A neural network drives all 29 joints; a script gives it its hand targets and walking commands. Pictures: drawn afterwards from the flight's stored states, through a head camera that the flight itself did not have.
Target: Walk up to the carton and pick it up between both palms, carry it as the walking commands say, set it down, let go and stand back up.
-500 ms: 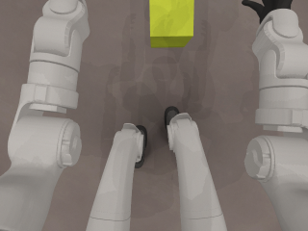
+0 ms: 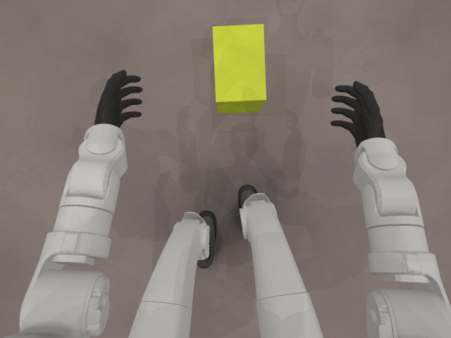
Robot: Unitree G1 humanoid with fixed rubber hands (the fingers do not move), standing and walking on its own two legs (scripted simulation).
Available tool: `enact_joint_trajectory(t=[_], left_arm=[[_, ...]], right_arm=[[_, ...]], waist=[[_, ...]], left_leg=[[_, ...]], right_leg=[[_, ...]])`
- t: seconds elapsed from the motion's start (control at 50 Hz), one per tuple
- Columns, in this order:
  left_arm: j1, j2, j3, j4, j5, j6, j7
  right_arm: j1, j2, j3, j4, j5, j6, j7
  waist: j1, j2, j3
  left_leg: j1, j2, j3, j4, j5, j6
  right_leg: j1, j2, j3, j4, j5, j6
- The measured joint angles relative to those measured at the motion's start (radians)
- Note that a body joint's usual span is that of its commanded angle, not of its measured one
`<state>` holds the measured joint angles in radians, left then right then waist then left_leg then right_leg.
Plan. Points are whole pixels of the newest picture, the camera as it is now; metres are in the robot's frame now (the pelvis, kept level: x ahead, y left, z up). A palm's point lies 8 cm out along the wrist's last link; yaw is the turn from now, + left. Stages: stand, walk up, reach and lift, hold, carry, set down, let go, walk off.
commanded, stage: let go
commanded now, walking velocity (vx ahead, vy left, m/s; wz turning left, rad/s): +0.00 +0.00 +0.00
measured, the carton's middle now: (238, 74) +0.64 -0.08 -0.58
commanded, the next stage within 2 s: stand in 1.06 s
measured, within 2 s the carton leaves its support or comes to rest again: neither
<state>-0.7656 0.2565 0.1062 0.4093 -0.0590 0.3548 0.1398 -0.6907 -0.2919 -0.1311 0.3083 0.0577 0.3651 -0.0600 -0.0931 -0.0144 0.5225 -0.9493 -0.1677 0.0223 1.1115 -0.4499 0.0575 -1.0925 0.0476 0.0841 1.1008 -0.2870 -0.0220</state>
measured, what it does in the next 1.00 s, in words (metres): rises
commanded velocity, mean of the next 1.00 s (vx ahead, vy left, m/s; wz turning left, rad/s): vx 0.00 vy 0.00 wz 0.00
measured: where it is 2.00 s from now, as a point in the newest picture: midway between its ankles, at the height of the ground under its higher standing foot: (228, 236)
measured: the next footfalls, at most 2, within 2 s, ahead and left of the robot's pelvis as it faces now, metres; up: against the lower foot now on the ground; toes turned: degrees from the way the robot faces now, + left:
none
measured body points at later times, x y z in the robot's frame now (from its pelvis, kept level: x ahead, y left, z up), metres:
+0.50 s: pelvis +0.05 -0.02 +0.07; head +0.13 -0.06 +0.51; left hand +0.28 +0.19 -0.02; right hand +0.23 -0.29 -0.02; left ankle +0.05 +0.09 -0.64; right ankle +0.13 -0.09 -0.64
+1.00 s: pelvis +0.08 +0.00 +0.08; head +0.10 -0.03 +0.53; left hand +0.25 +0.22 +0.00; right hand +0.23 -0.26 +0.00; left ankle +0.05 +0.09 -0.64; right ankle +0.13 -0.09 -0.64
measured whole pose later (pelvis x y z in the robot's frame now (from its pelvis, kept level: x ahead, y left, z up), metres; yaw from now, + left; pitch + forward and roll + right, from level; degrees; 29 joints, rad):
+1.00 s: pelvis +0.08 +0.00 +0.08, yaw -3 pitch -5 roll +3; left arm 0.22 0.20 0.04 0.47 -0.04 0.14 -0.07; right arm 0.23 -0.29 -0.02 0.32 0.05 0.19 0.03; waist -0.05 0.01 0.15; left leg -0.11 -0.12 0.02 0.57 -0.37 0.06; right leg -0.31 0.05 0.10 0.69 -0.29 -0.03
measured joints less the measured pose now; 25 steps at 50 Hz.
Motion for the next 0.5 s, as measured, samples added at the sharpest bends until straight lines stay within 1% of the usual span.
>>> enact_joint_trajectory(t=[0.06, 0.1, 0.16, 0.22, 0.26, 0.3, 0.36, 0.5], left_arm=[[0.124, -0.009, -0.004, -0.039, 0.0, -0.002, -0.02], [0.213, -0.019, -0.007, -0.043, 0.0, -0.012, -0.039], [0.354, -0.039, -0.024, -0.042, 0.0, -0.047, -0.066], [0.481, -0.058, -0.024, -0.02, 0.002, -0.09, -0.098], [0.531, -0.058, -0.023, 0.036, 0.01, -0.116, -0.115], [0.577, -0.058, -0.023, 0.062, 0.01, -0.135, -0.129], [0.635, -0.059, -0.025, 0.08, 0.013, -0.164, -0.149], [0.85, -0.058, -0.034, 0.08, 0.018, -0.212, -0.195]], right_arm=[[0.119, 0.0, 0.029, -0.044, 0.0, 0.002, 0.012], [0.209, 0.0, 0.042, -0.059, 0.0, 0.0, 0.018], [0.356, 0.0, 0.059, -0.069, 0.0, -0.016, 0.026], [0.491, 0.001, 0.075, -0.066, 0.0, -0.055, 0.033], [0.549, 0.001, 0.079, -0.037, 0.0, -0.08, 0.042], [0.592, 0.001, 0.085, -0.013, 0.0, -0.098, 0.05], [0.645, 0.001, 0.091, 0.008, 0.0, -0.122, 0.059], [0.82, 0.001, 0.112, 0.008, 0.0, -0.166, 0.064]], waist=[[0.001, -0.002, -0.002], [0.001, 0.001, -0.032], [0.002, 0.007, -0.142], [0.002, 0.008, -0.264], [0.002, 0.007, -0.319], [0.002, 0.005, -0.346], [0.007, 0.0, -0.359], [0.012, -0.004, -0.369]], left_leg=[[0.097, 0.0, 0.0, -0.046, 0.007, -0.002], [0.15, 0.0, 0.0, -0.081, 0.013, -0.003], [0.195, 0.0, 0.0, -0.134, 0.023, -0.004], [0.249, 0.001, 0.0, -0.196, 0.033, -0.005], [0.295, 0.007, 0.0, -0.236, 0.042, -0.008], [0.35, 0.013, 0.0, -0.272, 0.05, -0.012], [0.426, 0.021, 0.0, -0.316, 0.056, -0.016], [0.612, 0.038, -0.001, -0.427, 0.073, -0.02]], right_leg=[[0.089, 0.0, 0.006, -0.03, -0.001, -0.004], [0.137, 0.0, 0.011, -0.053, 0.0, -0.006], [0.173, 0.0, 0.018, -0.088, 0.002, -0.01], [0.216, 0.0, 0.026, -0.128, 0.002, -0.013], [0.258, 0.0, 0.026, -0.156, 0.003, -0.014], [0.309, 0.0, 0.025, -0.183, 0.004, -0.018], [0.38, 0.0, 0.022, -0.215, 0.004, -0.023], [0.554, 0.0, 0.017, -0.294, 0.0, -0.029]])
